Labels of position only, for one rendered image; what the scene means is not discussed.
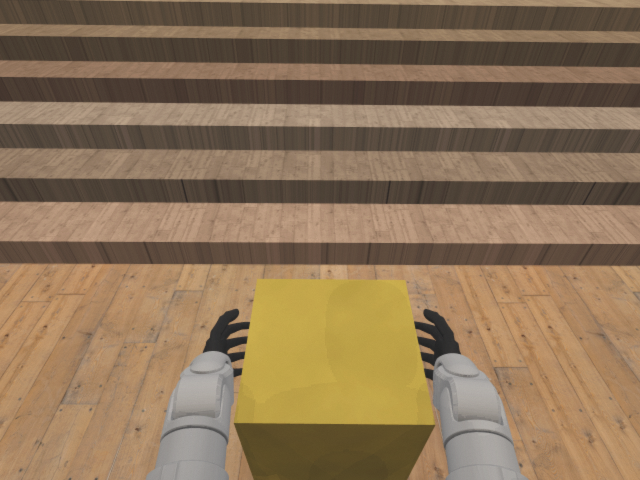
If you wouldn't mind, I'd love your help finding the right robot forearm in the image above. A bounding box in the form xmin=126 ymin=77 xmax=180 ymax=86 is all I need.
xmin=433 ymin=353 xmax=529 ymax=480

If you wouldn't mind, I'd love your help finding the carton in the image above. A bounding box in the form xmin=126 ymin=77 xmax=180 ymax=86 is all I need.
xmin=234 ymin=279 xmax=435 ymax=480

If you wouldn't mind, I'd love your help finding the left robot hand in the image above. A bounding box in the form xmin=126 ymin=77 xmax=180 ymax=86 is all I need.
xmin=203 ymin=309 xmax=250 ymax=377

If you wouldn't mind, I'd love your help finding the left robot forearm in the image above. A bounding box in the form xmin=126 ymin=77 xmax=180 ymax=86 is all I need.
xmin=146 ymin=351 xmax=234 ymax=480

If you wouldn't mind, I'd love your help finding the right robot hand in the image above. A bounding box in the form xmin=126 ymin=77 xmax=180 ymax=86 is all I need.
xmin=414 ymin=309 xmax=461 ymax=381

